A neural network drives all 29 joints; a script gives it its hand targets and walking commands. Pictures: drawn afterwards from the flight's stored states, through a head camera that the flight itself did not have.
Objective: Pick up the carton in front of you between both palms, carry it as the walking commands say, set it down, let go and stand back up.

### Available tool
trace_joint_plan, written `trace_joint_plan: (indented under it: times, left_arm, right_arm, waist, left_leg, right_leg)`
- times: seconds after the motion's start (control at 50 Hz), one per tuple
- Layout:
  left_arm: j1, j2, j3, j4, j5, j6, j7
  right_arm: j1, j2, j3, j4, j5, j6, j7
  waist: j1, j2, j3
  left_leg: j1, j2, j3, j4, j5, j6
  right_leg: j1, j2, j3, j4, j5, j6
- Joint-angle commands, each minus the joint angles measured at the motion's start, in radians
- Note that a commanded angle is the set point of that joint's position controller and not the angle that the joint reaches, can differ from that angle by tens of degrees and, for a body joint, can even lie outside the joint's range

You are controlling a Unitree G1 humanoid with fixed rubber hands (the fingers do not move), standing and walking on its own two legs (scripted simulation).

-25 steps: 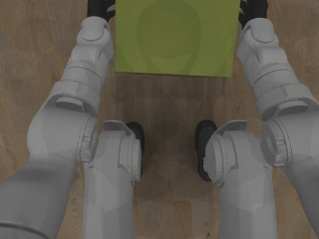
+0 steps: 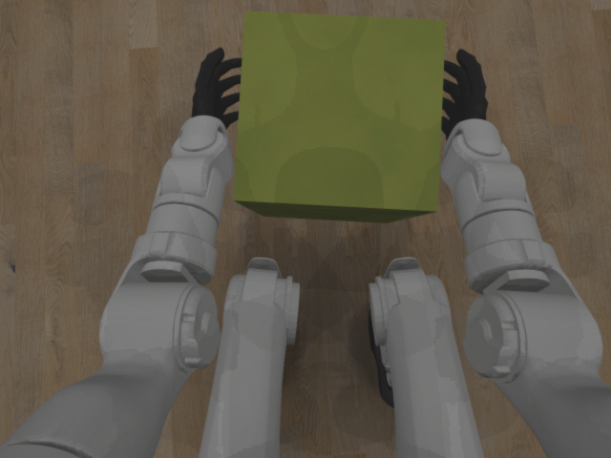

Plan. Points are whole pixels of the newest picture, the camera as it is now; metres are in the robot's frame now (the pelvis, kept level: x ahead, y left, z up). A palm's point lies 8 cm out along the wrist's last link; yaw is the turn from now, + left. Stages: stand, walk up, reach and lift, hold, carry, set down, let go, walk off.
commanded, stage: reach and lift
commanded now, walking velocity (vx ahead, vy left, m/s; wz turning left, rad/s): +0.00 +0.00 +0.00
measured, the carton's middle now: (332, 142) +0.49 +0.00 -0.15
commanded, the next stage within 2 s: none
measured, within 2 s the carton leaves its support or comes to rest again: neither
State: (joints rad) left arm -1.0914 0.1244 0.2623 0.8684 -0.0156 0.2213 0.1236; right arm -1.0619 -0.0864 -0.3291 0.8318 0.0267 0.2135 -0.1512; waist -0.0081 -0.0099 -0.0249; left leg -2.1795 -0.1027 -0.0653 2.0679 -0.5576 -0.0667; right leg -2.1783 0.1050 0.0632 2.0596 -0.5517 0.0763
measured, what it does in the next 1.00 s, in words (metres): rises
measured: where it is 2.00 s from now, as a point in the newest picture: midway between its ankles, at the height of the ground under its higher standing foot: (327, 370)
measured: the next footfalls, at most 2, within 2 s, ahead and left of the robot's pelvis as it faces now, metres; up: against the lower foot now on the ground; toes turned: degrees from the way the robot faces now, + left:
none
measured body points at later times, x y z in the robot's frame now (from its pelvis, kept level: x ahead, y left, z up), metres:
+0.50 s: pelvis +0.02 +0.00 +0.13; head +0.24 +0.01 +0.53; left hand +0.48 +0.15 +0.07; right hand +0.48 -0.15 +0.07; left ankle +0.11 +0.13 -0.37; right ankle +0.12 -0.13 -0.37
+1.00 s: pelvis +0.08 +0.00 +0.28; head +0.18 +0.00 +0.72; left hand +0.44 +0.15 +0.23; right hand +0.44 -0.15 +0.24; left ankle +0.11 +0.13 -0.37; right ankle +0.12 -0.13 -0.37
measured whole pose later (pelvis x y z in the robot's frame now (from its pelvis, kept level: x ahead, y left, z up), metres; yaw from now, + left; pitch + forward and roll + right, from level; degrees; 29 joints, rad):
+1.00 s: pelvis +0.08 +0.00 +0.28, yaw +0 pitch +24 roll +0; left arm -0.45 -0.09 0.30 0.64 0.15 0.26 0.06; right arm -0.46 0.10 -0.33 0.64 -0.15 0.26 -0.07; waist 0.00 -0.01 -0.22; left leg -1.05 -0.09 -0.12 1.08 -0.44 -0.03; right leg -1.05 0.09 0.13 1.08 -0.43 0.03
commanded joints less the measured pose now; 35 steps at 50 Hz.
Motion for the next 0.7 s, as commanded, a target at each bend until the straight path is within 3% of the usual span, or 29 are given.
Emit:
trace_joint_plan:
  times: [0.0,0.16,0.36,0.5,0.68]
  left_arm:
    - [-0.594,-1.085,-0.342,-0.083,0.006,0.029,-0.261]
    - [-0.554,-1.115,-0.289,-0.075,0.075,0.04,-0.279]
    - [-0.432,-1.198,-0.433,-0.196,0.019,0.067,-0.294]
    - [-0.304,-1.233,-0.499,-0.227,-0.004,0.074,-0.294]
    - [-0.136,-1.247,-0.491,-0.211,0.021,0.055,-0.289]
  right_arm:
    - [-0.626,1.064,0.386,-0.073,-0.021,0.038,0.271]
    - [-0.575,1.104,0.337,-0.045,-0.082,0.055,0.291]
    - [-0.449,1.184,0.496,-0.155,-0.022,0.08,0.306]
    - [-0.321,1.212,0.558,-0.186,-0.004,0.084,0.307]
    - [-0.149,1.22,0.544,-0.159,-0.036,0.067,0.308]
  waist:
    - [-0.001,0.024,-0.933]
    - [0.0,0.022,-1.016]
    - [0.008,0.014,-1.145]
    - [0.006,0.019,-1.078]
    - [0.005,0.02,-0.919]
  left_leg:
    - [0.51,-0.073,0.147,-0.298,0.059,0.054]
    - [0.628,-0.079,0.142,-0.428,0.096,0.053]
    - [0.856,-0.08,0.127,-0.56,0.212,0.04]
    - [0.986,-0.078,0.104,-0.667,0.252,0.032]
    - [1.158,-0.067,0.064,-0.845,0.27,0.037]
  right_leg:
    - [0.483,0.075,-0.16,-0.285,0.057,-0.056]
    - [0.611,0.08,-0.144,-0.419,0.098,-0.051]
    - [0.829,0.082,-0.131,-0.55,0.204,-0.037]
    - [0.957,0.079,-0.109,-0.658,0.246,-0.037]
    - [1.126,0.068,-0.066,-0.838,0.264,-0.047]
